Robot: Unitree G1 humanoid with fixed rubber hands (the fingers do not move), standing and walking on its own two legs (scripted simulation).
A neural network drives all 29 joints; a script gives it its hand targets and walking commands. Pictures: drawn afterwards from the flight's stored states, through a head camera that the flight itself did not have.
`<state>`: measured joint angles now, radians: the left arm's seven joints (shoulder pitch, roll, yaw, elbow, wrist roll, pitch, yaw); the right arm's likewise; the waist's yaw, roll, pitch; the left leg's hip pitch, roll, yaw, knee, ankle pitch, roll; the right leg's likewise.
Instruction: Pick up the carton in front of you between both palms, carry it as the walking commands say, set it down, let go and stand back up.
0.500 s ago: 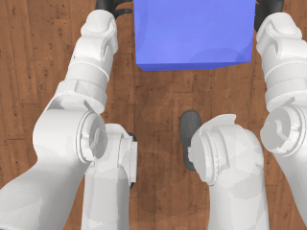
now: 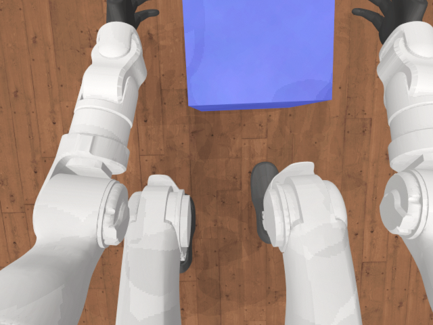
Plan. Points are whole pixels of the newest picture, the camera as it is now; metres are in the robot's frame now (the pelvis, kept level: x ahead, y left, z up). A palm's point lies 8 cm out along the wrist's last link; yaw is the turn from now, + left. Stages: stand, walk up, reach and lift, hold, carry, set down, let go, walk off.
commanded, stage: set down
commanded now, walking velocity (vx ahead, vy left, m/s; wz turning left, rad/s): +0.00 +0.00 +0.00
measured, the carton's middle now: (249, 52) +0.52 -0.10 -0.27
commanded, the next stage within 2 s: let go in 0.84 s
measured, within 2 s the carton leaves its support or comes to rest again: neither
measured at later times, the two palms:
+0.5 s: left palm out of the picture +0.56 +0.09 +0.01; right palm out of the picture +0.50 -0.30 +0.01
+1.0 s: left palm out of the picture +0.54 +0.10 +0.15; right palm out of the picture +0.48 -0.30 +0.15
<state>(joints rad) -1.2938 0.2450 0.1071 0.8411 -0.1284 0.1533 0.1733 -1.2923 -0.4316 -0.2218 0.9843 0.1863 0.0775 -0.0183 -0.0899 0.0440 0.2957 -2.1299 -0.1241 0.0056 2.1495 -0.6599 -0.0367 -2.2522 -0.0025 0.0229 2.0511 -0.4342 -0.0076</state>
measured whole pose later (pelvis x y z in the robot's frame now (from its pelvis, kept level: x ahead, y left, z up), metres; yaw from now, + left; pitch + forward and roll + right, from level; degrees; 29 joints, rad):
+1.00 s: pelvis +0.05 -0.02 +0.26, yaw -1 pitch +43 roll +3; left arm -0.90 0.14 0.25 0.76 0.07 0.15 0.08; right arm -0.88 -0.28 -0.33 0.80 -0.06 0.12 0.08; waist -0.06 0.03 -0.10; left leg -1.47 -0.07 -0.04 1.13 -0.42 -0.03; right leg -1.58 0.02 0.03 1.09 -0.26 -0.02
